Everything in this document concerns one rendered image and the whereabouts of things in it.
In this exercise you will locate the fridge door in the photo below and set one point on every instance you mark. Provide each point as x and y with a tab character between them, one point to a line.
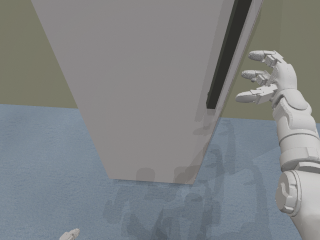
140	72

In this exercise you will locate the right robot forearm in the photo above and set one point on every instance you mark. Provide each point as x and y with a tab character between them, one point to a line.
298	137

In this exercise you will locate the robot right upper arm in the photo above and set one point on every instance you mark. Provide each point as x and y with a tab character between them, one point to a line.
298	195

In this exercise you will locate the robot left hand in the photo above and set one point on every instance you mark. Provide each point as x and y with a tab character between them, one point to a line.
73	234

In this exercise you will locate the robot right hand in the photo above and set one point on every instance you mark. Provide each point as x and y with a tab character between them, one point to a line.
282	77

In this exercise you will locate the handle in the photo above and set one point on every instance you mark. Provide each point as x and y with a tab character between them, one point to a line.
234	28

